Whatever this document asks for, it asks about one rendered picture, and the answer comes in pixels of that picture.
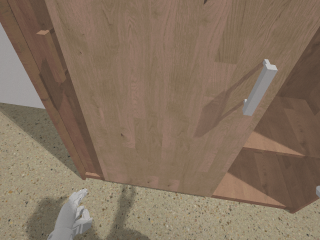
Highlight wardrobe door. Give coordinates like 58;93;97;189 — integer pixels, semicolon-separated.
45;0;320;197
7;0;103;175

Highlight left robot hand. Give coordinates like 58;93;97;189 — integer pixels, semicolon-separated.
54;188;93;237

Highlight left robot forearm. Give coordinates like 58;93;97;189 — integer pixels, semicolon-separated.
47;227;74;240

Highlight handle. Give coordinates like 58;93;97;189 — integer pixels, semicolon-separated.
36;30;66;83
242;59;278;116

